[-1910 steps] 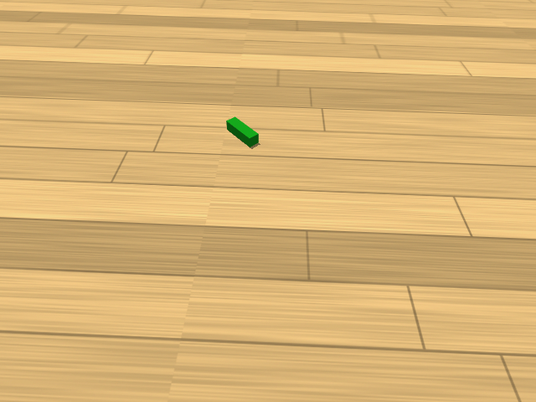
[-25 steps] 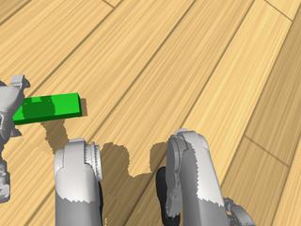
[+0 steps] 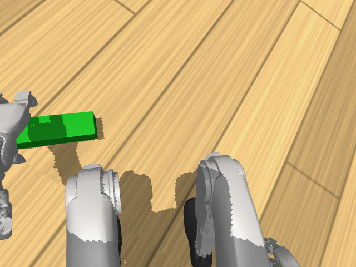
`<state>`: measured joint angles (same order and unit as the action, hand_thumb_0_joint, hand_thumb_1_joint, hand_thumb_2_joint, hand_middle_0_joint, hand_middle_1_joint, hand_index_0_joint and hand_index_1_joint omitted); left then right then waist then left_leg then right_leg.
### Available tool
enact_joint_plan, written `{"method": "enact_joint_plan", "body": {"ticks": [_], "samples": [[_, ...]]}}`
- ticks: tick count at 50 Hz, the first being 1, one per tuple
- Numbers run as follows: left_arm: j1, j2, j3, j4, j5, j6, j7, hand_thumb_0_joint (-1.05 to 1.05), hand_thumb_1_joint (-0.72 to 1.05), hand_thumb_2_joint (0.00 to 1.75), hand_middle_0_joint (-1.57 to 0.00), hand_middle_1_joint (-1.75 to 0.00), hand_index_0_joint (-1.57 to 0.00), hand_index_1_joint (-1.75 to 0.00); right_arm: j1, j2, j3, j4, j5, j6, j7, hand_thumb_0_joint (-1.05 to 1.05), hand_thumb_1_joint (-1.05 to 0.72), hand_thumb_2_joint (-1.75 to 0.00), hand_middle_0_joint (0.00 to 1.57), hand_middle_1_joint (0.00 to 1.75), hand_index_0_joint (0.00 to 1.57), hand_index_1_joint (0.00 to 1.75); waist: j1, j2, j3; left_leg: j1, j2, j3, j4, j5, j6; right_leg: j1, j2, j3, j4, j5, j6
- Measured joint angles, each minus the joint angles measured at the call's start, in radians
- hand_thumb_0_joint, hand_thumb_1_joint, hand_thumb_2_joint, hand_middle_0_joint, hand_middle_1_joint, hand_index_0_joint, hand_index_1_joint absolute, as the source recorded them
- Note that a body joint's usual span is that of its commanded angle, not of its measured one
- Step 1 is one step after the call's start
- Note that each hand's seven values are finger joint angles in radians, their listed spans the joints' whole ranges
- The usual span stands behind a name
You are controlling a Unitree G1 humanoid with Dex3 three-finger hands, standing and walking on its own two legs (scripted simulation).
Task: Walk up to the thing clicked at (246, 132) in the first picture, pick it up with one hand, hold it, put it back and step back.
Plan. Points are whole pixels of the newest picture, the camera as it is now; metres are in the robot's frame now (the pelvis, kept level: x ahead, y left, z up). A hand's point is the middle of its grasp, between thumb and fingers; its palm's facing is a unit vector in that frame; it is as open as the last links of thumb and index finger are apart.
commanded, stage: approach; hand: left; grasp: from above
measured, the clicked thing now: (53, 130) +0.44 +0.30 -0.29
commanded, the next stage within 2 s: close in in 0.66 s
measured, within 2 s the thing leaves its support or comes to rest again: neither
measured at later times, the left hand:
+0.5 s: hand (58, 116) +0.45 +0.26 -0.18, palm faces -0.43 -0.06 -0.90, open 14.1 cm
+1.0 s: hand (38, 130) +0.42 +0.30 -0.19, palm faces -0.49 -0.10 -0.87, open 14.0 cm
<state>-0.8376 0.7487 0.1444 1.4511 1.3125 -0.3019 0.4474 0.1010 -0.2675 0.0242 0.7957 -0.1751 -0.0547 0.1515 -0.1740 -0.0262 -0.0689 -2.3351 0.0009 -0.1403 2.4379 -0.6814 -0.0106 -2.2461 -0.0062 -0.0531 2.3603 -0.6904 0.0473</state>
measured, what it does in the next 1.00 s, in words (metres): stands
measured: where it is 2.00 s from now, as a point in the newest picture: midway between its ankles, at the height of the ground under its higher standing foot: (156, 254)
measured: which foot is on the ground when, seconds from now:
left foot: down 0.00-1.00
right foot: down 0.00-1.00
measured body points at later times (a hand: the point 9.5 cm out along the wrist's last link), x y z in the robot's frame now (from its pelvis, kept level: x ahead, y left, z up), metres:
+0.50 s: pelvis +0.00 +0.00 +0.00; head +0.24 +0.06 +0.37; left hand +0.47 +0.26 -0.13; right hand +0.04 -0.27 -0.11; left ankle +0.08 +0.13 -0.29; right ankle +0.10 -0.13 -0.29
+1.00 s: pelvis +0.00 +0.00 +0.00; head +0.23 +0.09 +0.37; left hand +0.44 +0.30 -0.15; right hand +0.09 -0.28 -0.10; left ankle +0.08 +0.13 -0.29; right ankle +0.10 -0.13 -0.29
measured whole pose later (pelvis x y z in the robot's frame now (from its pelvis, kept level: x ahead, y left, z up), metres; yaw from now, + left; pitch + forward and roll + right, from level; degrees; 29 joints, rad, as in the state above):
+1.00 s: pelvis +0.00 +0.00 +0.00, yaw -1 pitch +32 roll -9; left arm -0.92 0.75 0.09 1.54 1.33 -0.31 0.48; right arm 0.08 -0.28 0.07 0.77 -0.19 -0.10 0.17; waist -0.21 -0.05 -0.03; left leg -2.33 0.00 -0.16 2.47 -0.70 -0.02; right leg -2.24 0.00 -0.07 2.37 -0.70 0.05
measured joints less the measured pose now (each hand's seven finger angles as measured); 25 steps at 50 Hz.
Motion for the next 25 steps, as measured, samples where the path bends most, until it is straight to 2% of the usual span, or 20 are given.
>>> {"method": "enact_joint_plan", "body": {"ticks": [3, 10, 13, 15, 20, 25], "samples": [[-0.009, 0.003, -0.005, 0.014, 0.003, 0.000, 0.006, 0.00, -0.57, 1.04, -0.08, -1.04, -0.07, -1.05, -0.003, 0.001, 0.005, 0.001, -0.004, -0.003, -0.001, 0.00, -0.90, -0.89, 0.20, 0.30, 0.20, 0.30, -0.003, -0.001, 0.001, -0.002, 0.000, -0.001, 0.001, 0.002, 0.000, -0.002, 0.001, 0.000, 0.001, 0.003, 0.001], [-0.069, -0.011, -0.079, 0.060, 0.005, 0.015, 0.024, 0.00, -0.55, 1.02, -0.08, -1.06, -0.07, -1.06, -0.004, 0.005, 0.017, 0.007, -0.012, -0.027, 0.001, 0.00, -0.90, -0.89, 0.20, 0.30, 0.20, 0.29, -0.023, -0.012, 0.005, -0.011, -0.002, 0.001, 0.004, 0.008, -0.002, -0.011, 0.000, 0.001, 0.006, 0.007, 0.000], [-0.092, -0.030, -0.091, 0.069, 0.013, 0.029, 0.047, 0.00, -0.55, 1.02, -0.08, -1.07, -0.08, -1.07, -0.001, 0.006, 0.025, 0.004, -0.015, -0.038, 0.004, 0.00, -0.90, -0.89, 0.20, 0.30, 0.20, 0.29, -0.040, -0.011, 0.007, -0.014, -0.001, -0.004, 0.006, 0.007, -0.004, -0.014, 0.001, -0.003, 0.005, 0.008, -0.001], [-0.110, -0.044, -0.091, 0.085, 0.018, 0.046, 0.067, 0.00, -0.55, 1.02, -0.08, -1.07, -0.08, -1.07, 0.002, 0.006, 0.030, 0.001, -0.018, -0.044, 0.008, 0.00, -0.90, -0.89, 0.20, 0.30, 0.20, 0.29, -0.055, -0.009, 0.008, -0.014, 0.001, -0.005, 0.006, 0.005, -0.004, -0.016, 0.003, -0.004, 0.004, 0.009, -0.002], [-0.143, -0.065, -0.054, 0.136, 0.023, 0.100, 0.108, 0.00, -0.55, 1.03, -0.08, -1.07, -0.08, -1.06, 0.017, 0.001, 0.046, -0.016, -0.024, -0.049, 0.021, 0.00, -0.90, -0.89, 0.20, 0.30, 0.20, 0.29, -0.093, 0.004, 0.009, -0.018, 0.007, -0.009, 0.007, 0.001, -0.006, -0.026, 0.010, -0.007, 0.002, 0.013, -0.004], [-0.137, -0.061, -0.014, 0.147, -0.002, 0.140, 0.100, 0.00, -0.55, 1.04, -0.08, -1.06, -0.07, -1.06, 0.033, -0.012, 0.060, -0.026, -0.021, -0.051, 0.033, 0.00, -0.90, -0.89, 0.20, 0.30, 0.20, 0.29, -0.108, 0.022, 0.027, -0.016, 0.017, -0.011, 0.009, -0.003, -0.006, -0.033, 0.019, -0.007, 0.002, 0.020, -0.001]]}}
